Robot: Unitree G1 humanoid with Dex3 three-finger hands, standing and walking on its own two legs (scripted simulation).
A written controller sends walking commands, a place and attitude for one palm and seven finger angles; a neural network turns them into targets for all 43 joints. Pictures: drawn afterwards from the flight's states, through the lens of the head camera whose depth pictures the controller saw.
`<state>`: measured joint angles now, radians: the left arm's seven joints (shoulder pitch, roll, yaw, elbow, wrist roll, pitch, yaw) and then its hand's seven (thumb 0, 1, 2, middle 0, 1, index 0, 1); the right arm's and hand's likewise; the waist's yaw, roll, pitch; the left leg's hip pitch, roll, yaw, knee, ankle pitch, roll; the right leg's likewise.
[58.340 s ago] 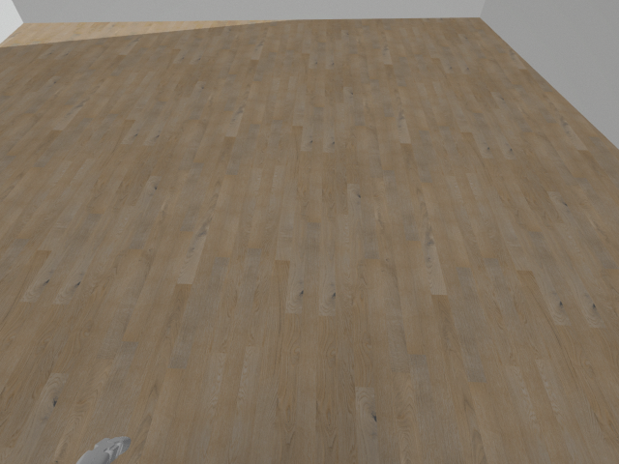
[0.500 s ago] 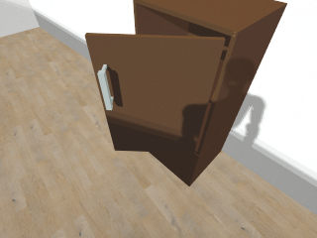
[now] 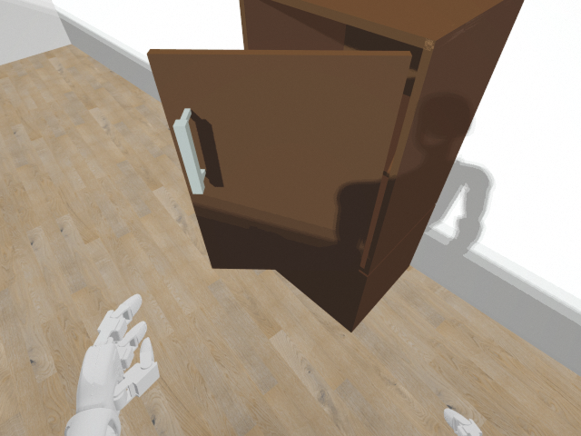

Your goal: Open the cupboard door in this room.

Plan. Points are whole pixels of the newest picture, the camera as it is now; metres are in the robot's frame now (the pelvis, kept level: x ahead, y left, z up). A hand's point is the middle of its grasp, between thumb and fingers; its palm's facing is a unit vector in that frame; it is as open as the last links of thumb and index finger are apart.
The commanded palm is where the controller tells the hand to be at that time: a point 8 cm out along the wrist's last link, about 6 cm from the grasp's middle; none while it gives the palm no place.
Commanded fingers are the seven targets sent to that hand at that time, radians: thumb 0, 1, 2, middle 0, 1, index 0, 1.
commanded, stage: raise the hand with hooked fingers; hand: left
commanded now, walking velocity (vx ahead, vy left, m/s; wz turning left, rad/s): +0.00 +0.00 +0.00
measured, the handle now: (192, 152) +0.57 +0.20 +0.08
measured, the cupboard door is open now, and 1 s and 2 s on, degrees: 42 42 42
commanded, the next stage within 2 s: move the hooked fingers beside the handle in 1.90 s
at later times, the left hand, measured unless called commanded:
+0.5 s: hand (149, 377) +0.20 +0.19 +0.00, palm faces -0.09 -0.99 -0.07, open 10.3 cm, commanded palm +0.16 +0.26 +0.01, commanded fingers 0.00 0.06 0.54 -0.26 -0.84 -0.26 -0.84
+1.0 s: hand (94, 329) +0.24 +0.26 +0.06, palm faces +0.02 -1.00 -0.05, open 13.2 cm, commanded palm +0.21 +0.31 +0.06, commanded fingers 0.00 -0.50 0.30 -0.30 -1.20 -0.30 -1.20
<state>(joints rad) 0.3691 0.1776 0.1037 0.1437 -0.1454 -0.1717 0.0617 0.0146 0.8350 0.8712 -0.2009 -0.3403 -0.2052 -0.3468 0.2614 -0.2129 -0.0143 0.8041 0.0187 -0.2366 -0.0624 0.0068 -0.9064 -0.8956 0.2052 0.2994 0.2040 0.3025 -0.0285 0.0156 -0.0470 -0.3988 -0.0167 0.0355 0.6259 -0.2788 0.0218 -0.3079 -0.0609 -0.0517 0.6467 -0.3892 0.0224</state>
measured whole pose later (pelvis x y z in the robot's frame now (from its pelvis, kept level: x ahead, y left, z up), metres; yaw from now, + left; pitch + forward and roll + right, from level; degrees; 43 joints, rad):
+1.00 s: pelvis -0.02 +0.01 -0.03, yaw -1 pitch +7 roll -3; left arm 0.16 0.36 0.37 0.14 -0.37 -0.30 -0.40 0.00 -0.30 0.39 -0.29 -1.07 -0.29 -1.07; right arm 0.26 -0.25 0.02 0.58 0.05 -0.25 -0.10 0.01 -0.90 -0.90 0.20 0.30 0.20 0.30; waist 0.00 0.01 -0.09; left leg -0.65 0.03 0.02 0.89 -0.37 0.03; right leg -0.52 -0.02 -0.06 0.83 -0.44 0.02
